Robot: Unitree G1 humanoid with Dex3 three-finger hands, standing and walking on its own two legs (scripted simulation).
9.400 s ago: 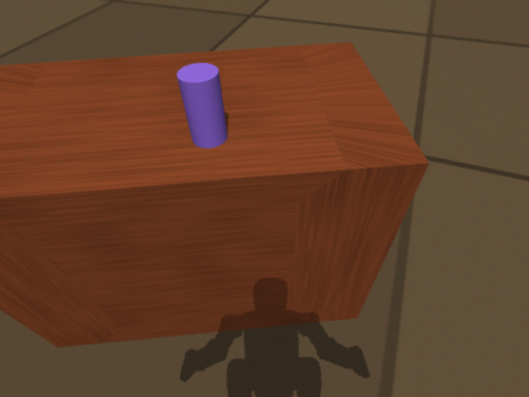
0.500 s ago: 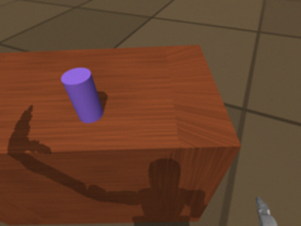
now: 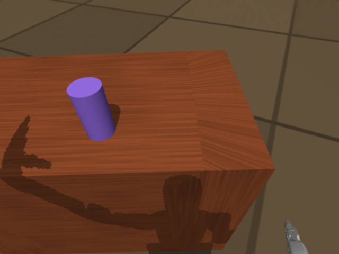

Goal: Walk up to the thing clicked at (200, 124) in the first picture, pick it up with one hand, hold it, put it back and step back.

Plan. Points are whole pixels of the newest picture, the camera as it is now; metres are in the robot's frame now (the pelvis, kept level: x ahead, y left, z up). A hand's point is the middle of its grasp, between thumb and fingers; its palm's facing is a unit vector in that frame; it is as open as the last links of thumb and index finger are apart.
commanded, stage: go down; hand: left
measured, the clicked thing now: (93, 110) +0.47 +0.22 +0.10
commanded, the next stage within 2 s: approach in 1.16 s
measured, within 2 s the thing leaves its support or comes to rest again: neither
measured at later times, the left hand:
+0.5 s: hand out of the picture +0.35 +0.40 +0.21, palm faces +0.24 -0.97 +0.00, open 17.7 cm
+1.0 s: hand out of the picture +0.35 +0.40 +0.21, palm faces +0.23 -0.97 +0.00, open 17.7 cm
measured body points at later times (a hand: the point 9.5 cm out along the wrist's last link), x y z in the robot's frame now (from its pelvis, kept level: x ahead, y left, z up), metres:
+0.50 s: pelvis +0.00 +0.00 +0.00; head +0.03 +0.00 +0.45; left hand +0.33 +0.45 +0.22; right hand +0.15 -0.27 -0.09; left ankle +0.01 +0.11 -0.74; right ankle -0.04 -0.14 -0.74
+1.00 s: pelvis +0.00 +0.00 +0.00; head +0.03 +0.01 +0.45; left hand +0.33 +0.45 +0.21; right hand +0.16 -0.26 -0.09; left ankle +0.01 +0.11 -0.74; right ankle -0.04 -0.14 -0.74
